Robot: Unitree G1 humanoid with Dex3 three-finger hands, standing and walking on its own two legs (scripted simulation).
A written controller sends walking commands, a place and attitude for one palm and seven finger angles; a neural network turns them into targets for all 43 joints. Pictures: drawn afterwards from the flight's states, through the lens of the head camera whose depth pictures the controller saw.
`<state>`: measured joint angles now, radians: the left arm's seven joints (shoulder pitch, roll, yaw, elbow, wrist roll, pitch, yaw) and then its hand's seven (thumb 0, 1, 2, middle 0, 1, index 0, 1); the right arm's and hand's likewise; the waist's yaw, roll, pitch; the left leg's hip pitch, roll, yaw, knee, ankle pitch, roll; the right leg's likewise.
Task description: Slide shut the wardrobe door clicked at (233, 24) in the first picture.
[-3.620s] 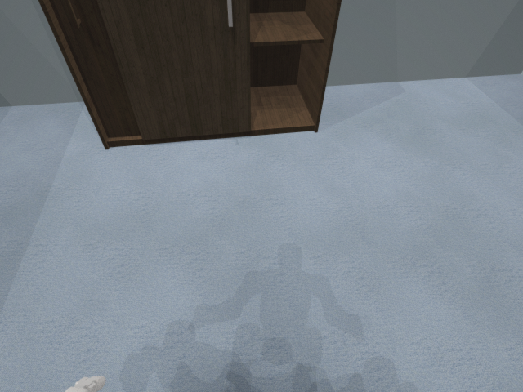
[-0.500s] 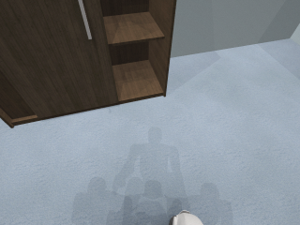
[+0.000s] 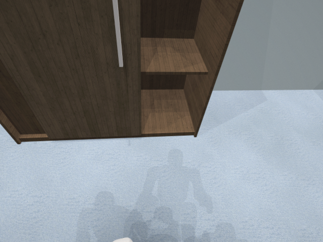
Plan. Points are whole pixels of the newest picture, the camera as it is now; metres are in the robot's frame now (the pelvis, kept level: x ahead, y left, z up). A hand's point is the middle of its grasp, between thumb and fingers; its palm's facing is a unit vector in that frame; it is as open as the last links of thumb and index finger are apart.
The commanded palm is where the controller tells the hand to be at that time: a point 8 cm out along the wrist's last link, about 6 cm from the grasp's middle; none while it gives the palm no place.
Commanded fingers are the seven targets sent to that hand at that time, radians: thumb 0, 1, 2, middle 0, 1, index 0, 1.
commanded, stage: walk to a spot facing it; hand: left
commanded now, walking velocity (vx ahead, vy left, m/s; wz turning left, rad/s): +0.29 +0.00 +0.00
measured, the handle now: (118, 31) +0.88 +0.28 +0.09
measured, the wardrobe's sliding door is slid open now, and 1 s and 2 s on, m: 0.42 0.42 0.42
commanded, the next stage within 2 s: turn to face it in 0.06 s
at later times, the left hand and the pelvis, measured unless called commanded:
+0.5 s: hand (117, 207) +0.24 +0.15 -0.16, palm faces +0.06 -0.97 -0.22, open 7.4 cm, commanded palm none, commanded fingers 0.00 0.90 0.90 -0.20 -0.30 -0.20 -0.30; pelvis +0.16 -0.03 +0.00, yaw +4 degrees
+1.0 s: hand (97, 228) +0.18 +0.19 -0.16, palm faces +0.24 -0.95 -0.19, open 7.4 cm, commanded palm none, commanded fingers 0.00 0.90 0.90 -0.20 -0.30 -0.20 -0.30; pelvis +0.21 +0.00 +0.02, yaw +12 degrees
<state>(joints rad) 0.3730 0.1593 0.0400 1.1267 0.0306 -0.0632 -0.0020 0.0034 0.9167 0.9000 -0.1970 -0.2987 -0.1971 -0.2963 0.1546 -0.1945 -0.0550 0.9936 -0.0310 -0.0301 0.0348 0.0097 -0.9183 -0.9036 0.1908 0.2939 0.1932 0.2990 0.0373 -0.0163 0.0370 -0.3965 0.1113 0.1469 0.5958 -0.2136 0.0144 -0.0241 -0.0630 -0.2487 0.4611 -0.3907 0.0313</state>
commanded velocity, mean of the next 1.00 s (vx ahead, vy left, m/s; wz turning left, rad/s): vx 0.13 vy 0.01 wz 0.17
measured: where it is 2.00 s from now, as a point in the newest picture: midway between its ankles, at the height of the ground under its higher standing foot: (147, 204)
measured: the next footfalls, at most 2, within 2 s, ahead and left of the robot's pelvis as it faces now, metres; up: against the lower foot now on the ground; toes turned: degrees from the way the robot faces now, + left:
right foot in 0.42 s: +0.26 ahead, -0.13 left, +0.00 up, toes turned -6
left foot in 0.76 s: +0.20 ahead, +0.11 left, +0.00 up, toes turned +16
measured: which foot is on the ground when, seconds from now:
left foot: down 0.00-0.42, up 0.44-0.74, down 0.76-1.00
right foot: down 0.00-0.02, up 0.04-0.40, down 0.42-0.78, up 0.80-1.00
